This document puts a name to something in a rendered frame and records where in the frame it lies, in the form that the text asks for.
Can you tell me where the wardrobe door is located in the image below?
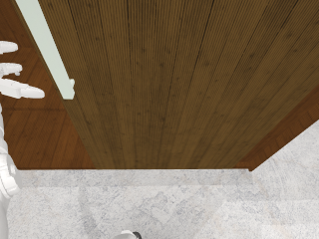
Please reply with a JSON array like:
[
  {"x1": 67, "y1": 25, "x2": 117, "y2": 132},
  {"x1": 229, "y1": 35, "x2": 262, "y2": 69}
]
[
  {"x1": 239, "y1": 84, "x2": 319, "y2": 162},
  {"x1": 10, "y1": 0, "x2": 319, "y2": 170}
]

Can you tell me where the handle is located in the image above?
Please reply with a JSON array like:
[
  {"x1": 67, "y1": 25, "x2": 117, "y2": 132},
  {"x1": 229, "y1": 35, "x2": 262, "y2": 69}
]
[{"x1": 16, "y1": 0, "x2": 75, "y2": 100}]

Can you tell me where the left robot hand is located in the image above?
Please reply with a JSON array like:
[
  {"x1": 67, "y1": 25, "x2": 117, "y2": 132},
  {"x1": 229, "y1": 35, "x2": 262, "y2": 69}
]
[{"x1": 0, "y1": 41, "x2": 45, "y2": 99}]

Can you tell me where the left robot upper arm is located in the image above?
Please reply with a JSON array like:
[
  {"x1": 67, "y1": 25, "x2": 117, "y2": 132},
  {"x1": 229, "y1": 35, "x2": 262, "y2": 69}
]
[{"x1": 0, "y1": 152, "x2": 23, "y2": 239}]

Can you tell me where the left robot shin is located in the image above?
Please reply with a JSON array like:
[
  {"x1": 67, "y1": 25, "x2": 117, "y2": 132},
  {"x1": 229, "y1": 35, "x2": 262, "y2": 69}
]
[{"x1": 121, "y1": 230, "x2": 135, "y2": 236}]

